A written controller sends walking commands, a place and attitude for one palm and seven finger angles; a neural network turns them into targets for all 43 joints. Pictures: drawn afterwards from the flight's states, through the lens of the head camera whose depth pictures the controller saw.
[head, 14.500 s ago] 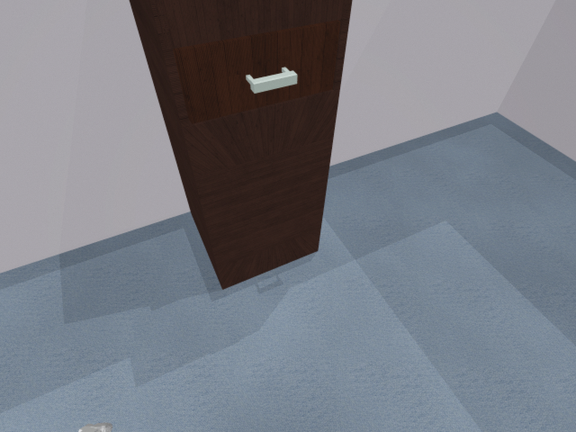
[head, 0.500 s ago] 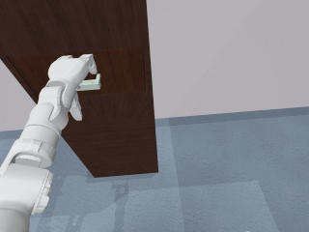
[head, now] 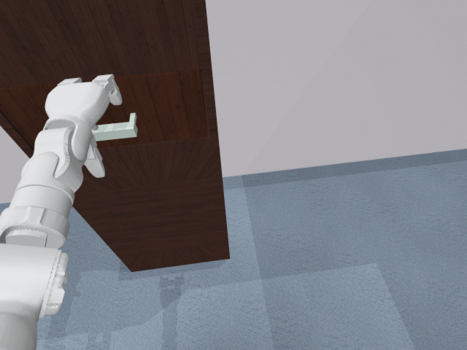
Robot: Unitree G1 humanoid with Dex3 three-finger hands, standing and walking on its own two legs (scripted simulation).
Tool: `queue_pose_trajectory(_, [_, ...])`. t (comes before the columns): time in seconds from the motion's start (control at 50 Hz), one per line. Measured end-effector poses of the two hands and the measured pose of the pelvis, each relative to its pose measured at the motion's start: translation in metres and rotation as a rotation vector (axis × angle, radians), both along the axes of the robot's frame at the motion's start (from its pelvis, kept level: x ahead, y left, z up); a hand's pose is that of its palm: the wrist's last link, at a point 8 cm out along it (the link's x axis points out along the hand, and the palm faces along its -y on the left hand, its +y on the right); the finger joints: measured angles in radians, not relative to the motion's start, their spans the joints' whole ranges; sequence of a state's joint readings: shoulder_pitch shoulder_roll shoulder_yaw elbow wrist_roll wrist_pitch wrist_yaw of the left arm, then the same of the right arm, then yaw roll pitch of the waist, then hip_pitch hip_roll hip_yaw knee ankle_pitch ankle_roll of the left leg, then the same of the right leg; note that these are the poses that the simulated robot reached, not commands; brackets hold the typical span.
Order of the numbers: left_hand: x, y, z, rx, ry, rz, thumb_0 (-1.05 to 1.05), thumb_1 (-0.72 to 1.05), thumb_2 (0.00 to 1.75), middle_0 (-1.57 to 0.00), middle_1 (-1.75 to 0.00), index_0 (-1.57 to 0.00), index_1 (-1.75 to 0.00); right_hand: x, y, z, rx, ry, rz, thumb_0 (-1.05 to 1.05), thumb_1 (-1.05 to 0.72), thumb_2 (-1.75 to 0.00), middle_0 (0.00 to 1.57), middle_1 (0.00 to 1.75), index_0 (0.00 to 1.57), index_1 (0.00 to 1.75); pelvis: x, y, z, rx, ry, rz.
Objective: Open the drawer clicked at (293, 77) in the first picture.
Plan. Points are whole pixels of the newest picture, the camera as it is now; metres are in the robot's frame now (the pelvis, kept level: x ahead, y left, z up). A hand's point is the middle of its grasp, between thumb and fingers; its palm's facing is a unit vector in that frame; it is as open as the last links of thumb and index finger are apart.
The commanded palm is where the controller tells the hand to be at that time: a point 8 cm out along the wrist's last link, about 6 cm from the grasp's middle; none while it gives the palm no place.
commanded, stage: move the hooked fingers above the handle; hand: left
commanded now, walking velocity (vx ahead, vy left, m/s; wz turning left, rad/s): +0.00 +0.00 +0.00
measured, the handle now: (109, 125) +0.53 +0.25 +0.09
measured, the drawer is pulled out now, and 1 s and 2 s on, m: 0.00 0.00 0.00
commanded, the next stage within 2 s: lower the fingers behind the handle in 0.40 s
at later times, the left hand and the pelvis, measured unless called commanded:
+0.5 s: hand (91, 124) +0.46 +0.25 +0.15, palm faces -0.01 -0.01 -1.00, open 13.8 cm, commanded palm +0.45 +0.24 +0.20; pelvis +0.00 +0.00 +0.00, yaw +0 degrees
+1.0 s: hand (92, 141) +0.46 +0.26 +0.11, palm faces -0.02 -0.02 -1.00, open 13.8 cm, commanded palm +0.45 +0.25 +0.17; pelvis +0.00 +0.00 +0.00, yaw +0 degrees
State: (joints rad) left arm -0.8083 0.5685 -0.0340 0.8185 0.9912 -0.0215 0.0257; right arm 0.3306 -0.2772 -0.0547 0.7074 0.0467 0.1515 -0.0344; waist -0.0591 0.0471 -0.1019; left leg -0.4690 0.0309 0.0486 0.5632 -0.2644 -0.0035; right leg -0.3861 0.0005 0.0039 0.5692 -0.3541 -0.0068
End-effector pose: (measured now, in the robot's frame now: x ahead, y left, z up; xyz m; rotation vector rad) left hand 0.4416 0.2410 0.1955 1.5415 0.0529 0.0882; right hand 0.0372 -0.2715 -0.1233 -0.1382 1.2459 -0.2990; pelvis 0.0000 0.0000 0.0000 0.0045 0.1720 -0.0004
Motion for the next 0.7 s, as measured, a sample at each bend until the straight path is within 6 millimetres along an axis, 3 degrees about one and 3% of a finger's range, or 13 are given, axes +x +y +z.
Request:
queue_pose_trajectory(0.2, [-0.002, -0.006, 0.010, 0.006, 0.011, 0.035, 0.00, -0.49, 0.30, -0.32, -1.20, -0.32, -1.20, 0.039, 0.012, 0.002, 0.025, -0.099, 0.053, 0.01, -0.91, -0.90, 0.20, 0.30, 0.21, 0.29, -0.001, 0.003, 0.000, 0.001, -0.012, 0.011])
queue_pose_trajectory(0.32, [-0.001, -0.012, 0.006, 0.003, 0.043, 0.020, 0.00, -0.49, 0.30, -0.32, -1.20, -0.32, -1.20, 0.049, 0.016, 0.004, 0.029, -0.130, 0.072, 0.01, -0.91, -0.90, 0.20, 0.30, 0.21, 0.30, -0.003, 0.002, 0.000, 0.003, -0.016, 0.012])
queue_pose_trajectory(0.56, [0.002, 0.004, 0.006, 0.015, 0.035, 0.051, 0.00, -0.49, 0.30, -0.32, -1.20, -0.32, -1.20, 0.019, 0.005, -0.001, 0.008, -0.045, 0.038, 0.01, -0.91, -0.90, 0.20, 0.30, 0.21, 0.30, -0.002, -0.001, -0.001, 0.000, -0.001, 0.010])
queue_pose_trajectory(0.7, [0.005, 0.005, -0.008, 0.000, 0.075, 0.028, 0.00, -0.49, 0.30, -0.32, -1.20, -0.32, -1.20, 0.001, -0.002, 0.000, -0.014, 0.007, 0.011, 0.01, -0.91, -0.90, 0.20, 0.30, 0.21, 0.30, -0.001, -0.001, -0.002, -0.002, 0.007, 0.007])
